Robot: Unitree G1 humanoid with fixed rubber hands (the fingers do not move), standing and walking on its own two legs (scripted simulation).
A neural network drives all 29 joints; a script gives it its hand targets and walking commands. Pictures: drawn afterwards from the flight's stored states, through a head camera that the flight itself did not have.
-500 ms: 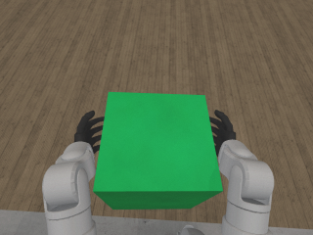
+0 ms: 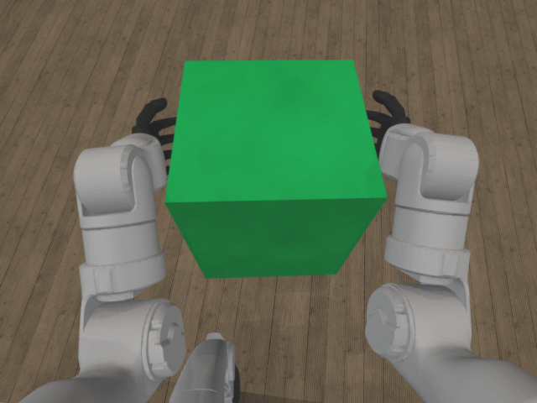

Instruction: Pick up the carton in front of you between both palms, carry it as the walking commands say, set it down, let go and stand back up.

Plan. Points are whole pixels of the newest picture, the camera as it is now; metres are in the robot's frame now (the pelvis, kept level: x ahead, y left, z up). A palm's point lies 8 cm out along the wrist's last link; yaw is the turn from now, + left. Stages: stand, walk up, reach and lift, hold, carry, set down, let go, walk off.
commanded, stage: carry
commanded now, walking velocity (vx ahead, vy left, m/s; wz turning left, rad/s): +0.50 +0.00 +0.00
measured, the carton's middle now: (270, 182) +0.40 +0.01 +0.07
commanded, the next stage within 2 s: none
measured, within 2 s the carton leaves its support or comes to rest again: neither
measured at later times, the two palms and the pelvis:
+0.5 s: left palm out of the picture +0.74 +0.15 +0.20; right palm out of the picture +0.74 -0.15 +0.20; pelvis +0.36 +0.01 +0.03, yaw +1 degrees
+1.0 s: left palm out of the picture +1.03 +0.28 +0.23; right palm out of the picture +1.08 -0.01 +0.23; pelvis +0.68 +0.07 +0.08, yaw +14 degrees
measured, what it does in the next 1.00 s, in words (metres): climbs: left foot 0.03 m higher, then right foot 0.04 m higher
